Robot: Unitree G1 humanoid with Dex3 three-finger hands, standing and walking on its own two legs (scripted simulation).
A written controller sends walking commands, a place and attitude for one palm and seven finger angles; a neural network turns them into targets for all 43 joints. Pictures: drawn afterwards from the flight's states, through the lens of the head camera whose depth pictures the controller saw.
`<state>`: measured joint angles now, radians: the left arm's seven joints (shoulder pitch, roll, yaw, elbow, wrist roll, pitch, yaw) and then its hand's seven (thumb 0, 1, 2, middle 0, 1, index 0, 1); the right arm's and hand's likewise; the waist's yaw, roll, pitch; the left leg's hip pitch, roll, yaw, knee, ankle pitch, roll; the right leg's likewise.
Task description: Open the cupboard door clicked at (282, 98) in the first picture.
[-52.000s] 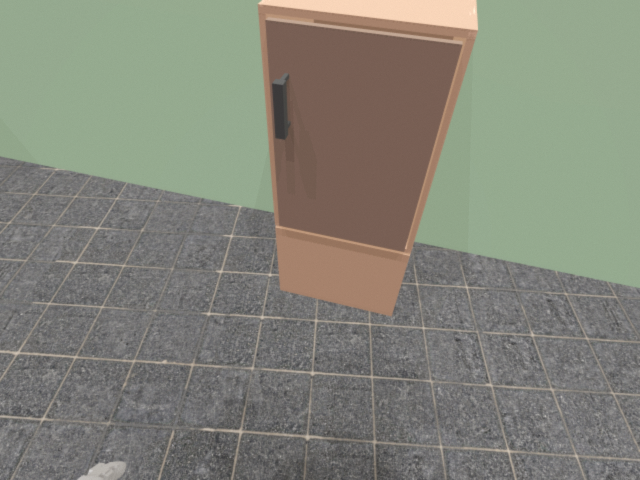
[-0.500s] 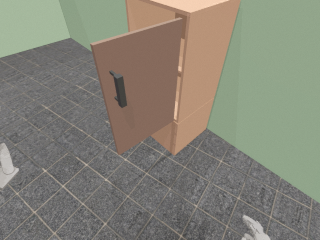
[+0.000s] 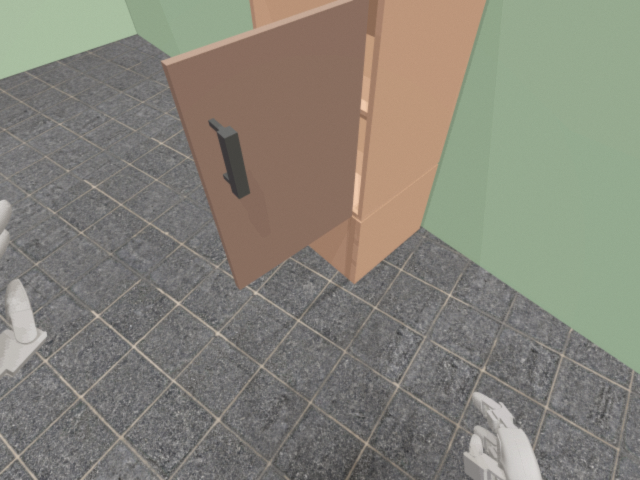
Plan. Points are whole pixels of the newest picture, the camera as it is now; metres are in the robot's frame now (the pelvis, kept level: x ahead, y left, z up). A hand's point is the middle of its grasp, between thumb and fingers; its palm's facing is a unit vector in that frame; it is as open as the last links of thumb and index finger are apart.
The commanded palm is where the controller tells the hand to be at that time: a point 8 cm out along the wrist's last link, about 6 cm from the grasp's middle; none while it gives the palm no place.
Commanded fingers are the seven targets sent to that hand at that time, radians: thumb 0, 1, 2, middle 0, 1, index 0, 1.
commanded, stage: stop stepping back and stand still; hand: left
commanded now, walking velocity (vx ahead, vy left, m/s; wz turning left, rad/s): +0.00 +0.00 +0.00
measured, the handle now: (228, 158) +0.60 +0.19 +0.04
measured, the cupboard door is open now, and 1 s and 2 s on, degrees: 87 87 87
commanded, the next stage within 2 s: let the arm hang, fingers relaxed in 0.06 s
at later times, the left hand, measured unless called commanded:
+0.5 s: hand out of the picture +0.02 +0.19 -0.17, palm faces +0.04 -0.98 -0.18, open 7.1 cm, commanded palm none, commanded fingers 0.00 0.90 0.90 -0.20 -0.30 -0.20 -0.30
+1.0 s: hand out of the picture +0.00 +0.24 -0.15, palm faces +0.05 -0.96 -0.29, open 7.4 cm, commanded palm none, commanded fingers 0.00 0.90 0.90 -0.20 -0.30 -0.20 -0.30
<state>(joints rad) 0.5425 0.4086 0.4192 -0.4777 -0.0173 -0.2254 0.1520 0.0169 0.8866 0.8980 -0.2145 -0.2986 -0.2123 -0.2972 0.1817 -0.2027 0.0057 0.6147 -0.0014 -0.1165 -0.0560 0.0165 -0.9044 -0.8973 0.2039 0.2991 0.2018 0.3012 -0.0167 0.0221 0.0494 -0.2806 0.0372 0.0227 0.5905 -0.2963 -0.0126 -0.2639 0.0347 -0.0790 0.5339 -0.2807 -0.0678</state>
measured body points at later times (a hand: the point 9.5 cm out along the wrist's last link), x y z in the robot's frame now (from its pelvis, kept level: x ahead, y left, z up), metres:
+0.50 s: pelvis -0.03 +0.01 +0.00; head -0.01 +0.03 +0.45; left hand +0.02 +0.24 -0.15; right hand +0.03 -0.24 -0.14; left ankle +0.00 +0.13 -0.73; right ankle +0.00 -0.07 -0.73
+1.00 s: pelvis -0.03 +0.02 +0.01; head -0.02 +0.01 +0.46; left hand -0.01 +0.29 -0.13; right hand -0.01 -0.22 -0.15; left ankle +0.00 +0.13 -0.73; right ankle +0.00 -0.07 -0.73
